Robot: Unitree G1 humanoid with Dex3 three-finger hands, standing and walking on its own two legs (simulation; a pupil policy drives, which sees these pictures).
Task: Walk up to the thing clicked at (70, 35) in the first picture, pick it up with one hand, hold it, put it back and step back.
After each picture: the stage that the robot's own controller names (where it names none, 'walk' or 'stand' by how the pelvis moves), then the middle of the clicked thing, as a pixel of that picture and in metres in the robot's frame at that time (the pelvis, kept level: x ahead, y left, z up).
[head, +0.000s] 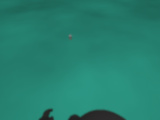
stand; (70, 37) +1.92 +0.57 -0.72
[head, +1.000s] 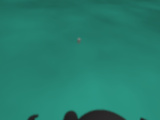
walk; (79, 41) +1.81 +0.24 -0.70
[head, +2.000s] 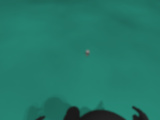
walk; (87, 53) +1.20 +0.06 -0.71
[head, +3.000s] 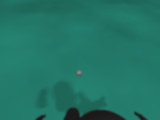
walk; (78, 74) +0.75 +0.15 -0.70
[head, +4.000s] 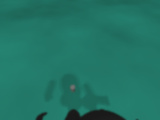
walk; (72, 88) +0.51 +0.22 -0.71
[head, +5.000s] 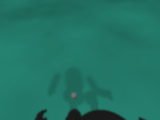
stand; (74, 96) +0.38 +0.20 -0.70
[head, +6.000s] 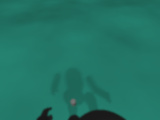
stand; (73, 102) +0.33 +0.21 -0.72
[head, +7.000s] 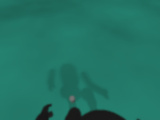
stand; (72, 99) +0.31 +0.21 -0.71
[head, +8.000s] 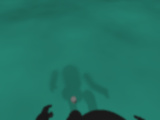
stand; (73, 100) +0.33 +0.20 -0.72
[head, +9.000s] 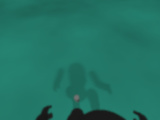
stand; (76, 98) +0.33 +0.18 -0.71
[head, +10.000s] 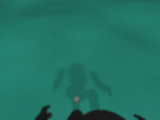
stand; (76, 100) +0.33 +0.17 -0.72
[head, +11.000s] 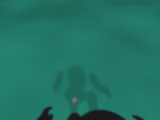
stand; (74, 101) +0.33 +0.19 -0.72
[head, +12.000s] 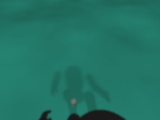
stand; (73, 102) +0.32 +0.19 -0.72
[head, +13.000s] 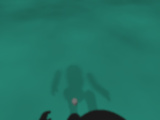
stand; (74, 102) +0.32 +0.18 -0.72
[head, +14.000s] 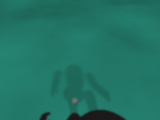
stand; (75, 101) +0.33 +0.17 -0.72
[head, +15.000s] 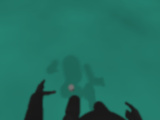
go down; (71, 88) +0.36 +0.18 -0.63
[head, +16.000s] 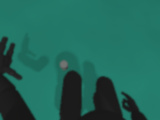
go down; (64, 65) +0.39 +0.25 -0.32
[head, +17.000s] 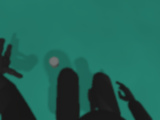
close in; (54, 62) +0.38 +0.27 -0.28
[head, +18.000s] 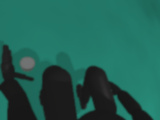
close in; (27, 64) +0.34 +0.30 -0.21
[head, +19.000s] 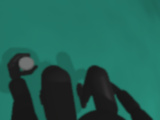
lift; (27, 65) +0.34 +0.30 -0.21
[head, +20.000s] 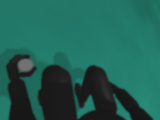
lift; (25, 66) +0.33 +0.30 -0.22
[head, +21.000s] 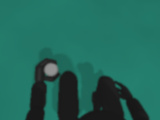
lift; (52, 71) +0.29 +0.27 -0.06
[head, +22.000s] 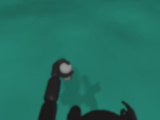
lift; (66, 72) +0.34 +0.17 +0.05
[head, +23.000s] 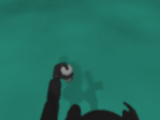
hold; (67, 73) +0.33 +0.17 +0.00
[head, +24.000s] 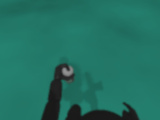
hold; (68, 74) +0.33 +0.17 +0.00
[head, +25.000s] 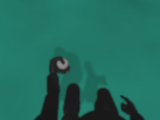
crouch; (64, 66) +0.37 +0.20 -0.07
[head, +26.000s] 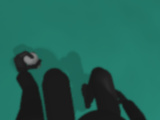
lower; (33, 61) +0.36 +0.30 -0.20
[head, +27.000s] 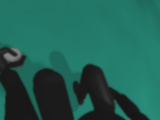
lower; (15, 59) +0.39 +0.32 -0.22
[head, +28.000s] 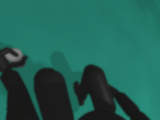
lower; (16, 59) +0.38 +0.33 -0.22
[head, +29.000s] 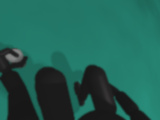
lower; (17, 59) +0.37 +0.33 -0.21
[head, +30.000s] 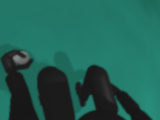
loosen; (22, 61) +0.36 +0.32 -0.21
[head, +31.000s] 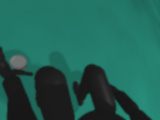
withdraw; (19, 64) +0.35 +0.31 -0.22
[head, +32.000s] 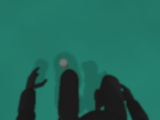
walk; (63, 64) +0.40 +0.26 -0.32
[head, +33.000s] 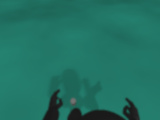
stand; (73, 102) +0.33 +0.18 -0.65
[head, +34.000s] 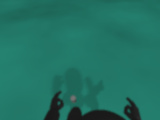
stand; (73, 99) +0.35 +0.20 -0.67
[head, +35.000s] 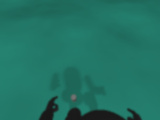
stand; (73, 98) +0.35 +0.19 -0.69
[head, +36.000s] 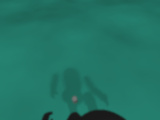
walk; (74, 99) +0.36 +0.19 -0.72
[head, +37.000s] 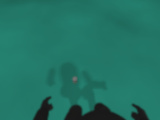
walk; (74, 80) +0.52 +0.19 -0.71
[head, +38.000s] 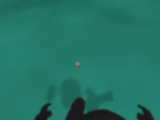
walk; (77, 65) +0.80 +0.25 -0.69
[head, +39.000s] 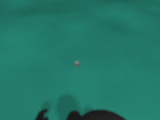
stand; (77, 64) +0.99 +0.24 -0.71
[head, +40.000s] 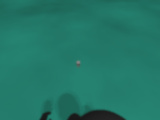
stand; (78, 64) +1.00 +0.22 -0.72
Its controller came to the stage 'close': yes
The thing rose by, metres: 0.70
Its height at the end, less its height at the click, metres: +0.00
